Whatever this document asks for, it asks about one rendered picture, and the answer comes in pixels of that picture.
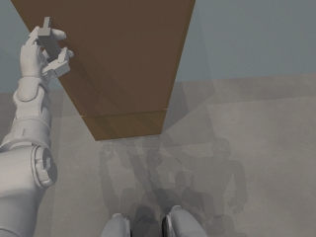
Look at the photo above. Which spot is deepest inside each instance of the left robot forearm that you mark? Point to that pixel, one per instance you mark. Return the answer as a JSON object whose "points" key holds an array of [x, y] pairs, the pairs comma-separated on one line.
{"points": [[32, 123]]}

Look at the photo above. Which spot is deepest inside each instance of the right robot shin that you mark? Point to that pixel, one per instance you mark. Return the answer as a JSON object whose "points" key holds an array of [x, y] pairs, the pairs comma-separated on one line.
{"points": [[176, 207]]}

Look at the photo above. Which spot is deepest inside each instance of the left robot shin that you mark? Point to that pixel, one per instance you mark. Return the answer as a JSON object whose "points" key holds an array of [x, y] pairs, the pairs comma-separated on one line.
{"points": [[117, 215]]}

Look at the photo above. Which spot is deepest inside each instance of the robot shin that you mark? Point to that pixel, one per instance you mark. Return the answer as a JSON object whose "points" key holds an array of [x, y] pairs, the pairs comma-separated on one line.
{"points": [[176, 207], [117, 215]]}

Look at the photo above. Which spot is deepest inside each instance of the robot left upper arm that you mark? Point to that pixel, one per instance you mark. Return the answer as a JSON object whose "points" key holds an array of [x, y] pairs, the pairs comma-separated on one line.
{"points": [[25, 175]]}

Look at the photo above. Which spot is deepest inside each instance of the cupboard door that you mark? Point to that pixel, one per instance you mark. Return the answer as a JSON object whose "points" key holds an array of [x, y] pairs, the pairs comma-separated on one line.
{"points": [[124, 50]]}

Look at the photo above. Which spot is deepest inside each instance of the left robot hand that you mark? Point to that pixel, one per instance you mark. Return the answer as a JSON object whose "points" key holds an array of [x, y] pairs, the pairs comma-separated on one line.
{"points": [[37, 63]]}

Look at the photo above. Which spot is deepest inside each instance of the handle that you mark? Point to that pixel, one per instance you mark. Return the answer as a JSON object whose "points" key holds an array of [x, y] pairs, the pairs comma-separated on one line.
{"points": [[48, 40]]}

